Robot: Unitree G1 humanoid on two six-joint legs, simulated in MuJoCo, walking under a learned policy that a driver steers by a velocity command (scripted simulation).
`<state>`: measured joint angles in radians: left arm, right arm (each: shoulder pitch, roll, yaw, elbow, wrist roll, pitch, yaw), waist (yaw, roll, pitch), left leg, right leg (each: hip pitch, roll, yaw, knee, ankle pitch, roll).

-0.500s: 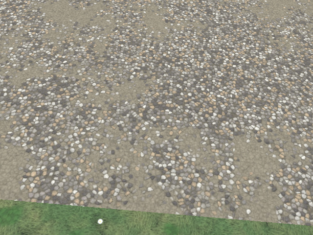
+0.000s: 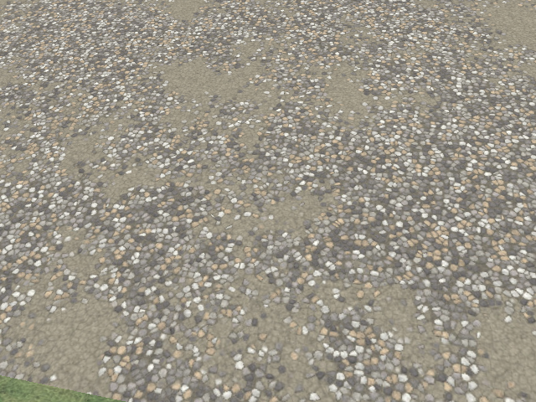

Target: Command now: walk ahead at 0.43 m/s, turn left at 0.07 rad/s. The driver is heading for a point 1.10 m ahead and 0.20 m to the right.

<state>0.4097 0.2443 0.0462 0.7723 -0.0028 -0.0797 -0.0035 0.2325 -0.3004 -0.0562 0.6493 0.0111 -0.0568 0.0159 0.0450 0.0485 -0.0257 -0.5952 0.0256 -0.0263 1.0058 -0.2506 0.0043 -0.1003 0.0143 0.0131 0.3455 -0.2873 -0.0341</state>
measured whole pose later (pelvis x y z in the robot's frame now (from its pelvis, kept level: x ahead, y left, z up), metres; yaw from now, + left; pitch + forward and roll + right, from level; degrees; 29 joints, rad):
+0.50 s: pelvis +0.27 +0.06 +0.00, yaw -6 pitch +0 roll +2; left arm 0.24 0.32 0.07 0.74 -0.03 -0.03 0.01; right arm 0.29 -0.26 -0.06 0.77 -0.01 -0.11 0.02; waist -0.03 -0.05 0.03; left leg -0.13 -0.04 0.14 0.31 -0.19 0.06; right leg -0.65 -0.10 0.08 1.11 -0.21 0.01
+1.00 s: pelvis +0.54 -0.04 +0.00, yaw -23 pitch +1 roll +0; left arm 0.30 0.29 0.06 0.66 -0.01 -0.05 -0.02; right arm 0.13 -0.31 -0.05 0.69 -0.01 -0.10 0.00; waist 0.03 0.02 0.07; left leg -0.59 0.09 -0.07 1.09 -0.30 -0.03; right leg -0.26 0.12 0.04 0.40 -0.16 -0.11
